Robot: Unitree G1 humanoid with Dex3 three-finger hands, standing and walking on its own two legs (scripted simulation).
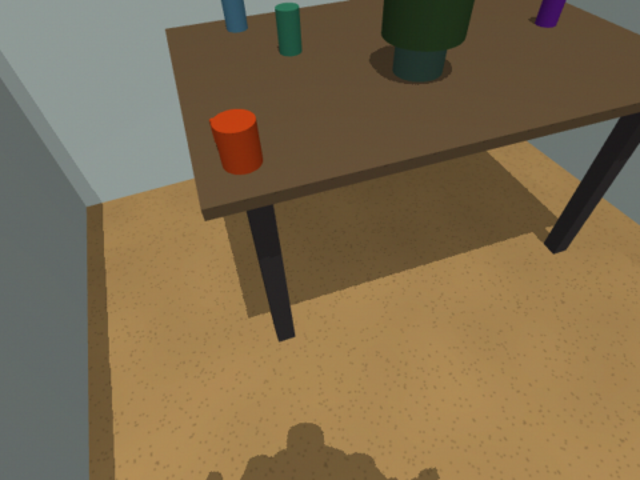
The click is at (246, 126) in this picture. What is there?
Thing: mug
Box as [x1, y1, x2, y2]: [209, 109, 262, 174]
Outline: 226,110 209,119 223,168 228,172 235,174 243,174 253,171 262,162 255,117 251,112 243,109
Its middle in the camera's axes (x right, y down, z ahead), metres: -0.18 -0.22 +0.82
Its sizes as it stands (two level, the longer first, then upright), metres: 0.123 0.089 0.101
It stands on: a support 0.74 m high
